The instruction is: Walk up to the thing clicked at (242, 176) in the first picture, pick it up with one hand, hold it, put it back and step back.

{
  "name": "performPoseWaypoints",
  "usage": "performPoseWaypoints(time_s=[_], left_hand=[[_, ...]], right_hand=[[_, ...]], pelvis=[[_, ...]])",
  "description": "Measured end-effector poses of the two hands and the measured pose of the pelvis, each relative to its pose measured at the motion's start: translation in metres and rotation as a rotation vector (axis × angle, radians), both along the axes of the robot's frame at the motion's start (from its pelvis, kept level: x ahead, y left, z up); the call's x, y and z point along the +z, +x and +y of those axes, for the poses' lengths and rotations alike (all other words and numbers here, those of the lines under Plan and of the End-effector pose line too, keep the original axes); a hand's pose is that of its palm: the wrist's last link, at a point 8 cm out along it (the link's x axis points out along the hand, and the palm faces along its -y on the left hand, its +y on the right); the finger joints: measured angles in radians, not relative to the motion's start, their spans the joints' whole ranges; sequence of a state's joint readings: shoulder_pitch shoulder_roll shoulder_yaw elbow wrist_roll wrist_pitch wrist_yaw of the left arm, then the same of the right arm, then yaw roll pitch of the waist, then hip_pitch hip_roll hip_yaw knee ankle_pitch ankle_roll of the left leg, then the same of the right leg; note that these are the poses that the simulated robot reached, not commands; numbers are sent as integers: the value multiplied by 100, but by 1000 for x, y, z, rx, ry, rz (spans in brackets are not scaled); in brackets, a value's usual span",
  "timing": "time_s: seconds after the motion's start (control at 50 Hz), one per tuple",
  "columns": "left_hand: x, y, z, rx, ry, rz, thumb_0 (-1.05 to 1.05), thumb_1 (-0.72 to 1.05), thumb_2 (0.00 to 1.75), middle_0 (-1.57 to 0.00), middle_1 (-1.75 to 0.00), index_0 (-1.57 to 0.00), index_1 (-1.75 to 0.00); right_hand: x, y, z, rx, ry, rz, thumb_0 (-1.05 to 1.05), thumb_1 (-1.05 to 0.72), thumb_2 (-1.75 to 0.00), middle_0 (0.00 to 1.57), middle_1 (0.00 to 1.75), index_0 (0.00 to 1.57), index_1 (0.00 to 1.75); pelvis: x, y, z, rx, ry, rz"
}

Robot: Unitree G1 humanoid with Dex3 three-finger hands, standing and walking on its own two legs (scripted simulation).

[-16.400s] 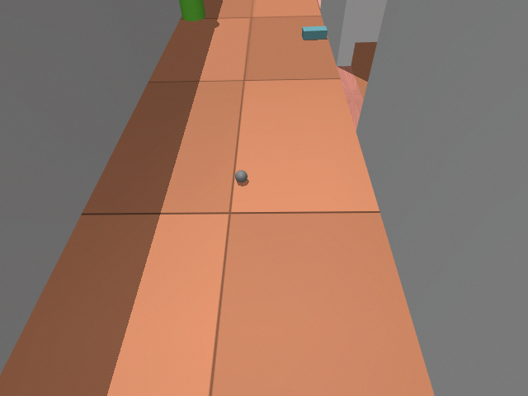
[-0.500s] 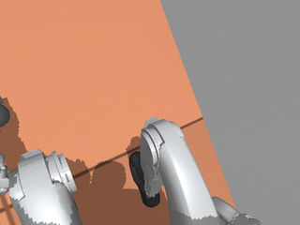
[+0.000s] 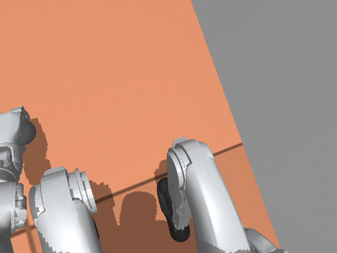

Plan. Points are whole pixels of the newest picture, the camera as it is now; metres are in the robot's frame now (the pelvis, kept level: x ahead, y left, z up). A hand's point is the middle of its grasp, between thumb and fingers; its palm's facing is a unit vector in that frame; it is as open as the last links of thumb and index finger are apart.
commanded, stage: settle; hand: left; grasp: from above
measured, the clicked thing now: (20, 132) +0.41 +0.29 -0.25
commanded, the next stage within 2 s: lift in 0.54 s
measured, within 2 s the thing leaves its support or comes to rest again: neither
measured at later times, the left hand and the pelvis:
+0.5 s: hand out of the picture +0.39 +0.30 -0.14, palm faces -0.44 -0.13 -0.89, open 9.1 cm; pelvis -0.01 -0.01 +0.02, yaw +6 degrees
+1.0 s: hand out of the picture +0.38 +0.31 -0.08, palm faces -0.44 -0.12 -0.89, open 9.1 cm; pelvis -0.01 -0.01 +0.07, yaw +7 degrees
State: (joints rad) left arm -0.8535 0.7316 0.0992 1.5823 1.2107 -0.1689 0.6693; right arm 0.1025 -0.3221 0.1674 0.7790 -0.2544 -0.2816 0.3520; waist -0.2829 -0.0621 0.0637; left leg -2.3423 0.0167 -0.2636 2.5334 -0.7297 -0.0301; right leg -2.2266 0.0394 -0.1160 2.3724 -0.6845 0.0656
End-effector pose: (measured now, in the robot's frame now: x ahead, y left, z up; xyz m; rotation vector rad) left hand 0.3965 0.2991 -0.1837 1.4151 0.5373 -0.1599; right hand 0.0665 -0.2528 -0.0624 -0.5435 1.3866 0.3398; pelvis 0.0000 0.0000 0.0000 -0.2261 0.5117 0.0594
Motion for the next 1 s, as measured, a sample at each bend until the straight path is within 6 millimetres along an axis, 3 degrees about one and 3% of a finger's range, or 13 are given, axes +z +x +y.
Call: performPoseWaypoints(time_s=[0.3, 0.54, 0.82, 1.0], left_hand=[[70, 0, 3, 23, 53, 9, 4, 19, 49, -83, -74, -63, -62], [103, 1, -1, -3, 49, 26, 4, 19, 50, -87, -74, -63, -61], [130, -2, 2, -1, 45, 15, 5, 21, 48, -91, -73, -64, -58], [165, -15, 9, -1, 47, 28, 4, 19, 52, -85, -73, -63, -60]], right_hand=[[-15, 25, -15, -148, 10, -98, 1, -93, -90, 20, 30, 20, 29], [-14, 27, -26, -193, -37, -106, 1, -92, -90, 20, 30, 20, 29], [1, 20, -25, -240, -84, -104, 1, -93, -90, 20, 30, 20, 29], [20, 26, -20, -283, -82, -134, 1, -93, -90, 20, 30, 20, 29]], pelvis=[[14, -1, -5, 27, 62, 65], [26, -6, -12, 46, 95, 70], [43, -8, -12, 57, 96, 83], [66, -10, -9, 68, 95, 87]])
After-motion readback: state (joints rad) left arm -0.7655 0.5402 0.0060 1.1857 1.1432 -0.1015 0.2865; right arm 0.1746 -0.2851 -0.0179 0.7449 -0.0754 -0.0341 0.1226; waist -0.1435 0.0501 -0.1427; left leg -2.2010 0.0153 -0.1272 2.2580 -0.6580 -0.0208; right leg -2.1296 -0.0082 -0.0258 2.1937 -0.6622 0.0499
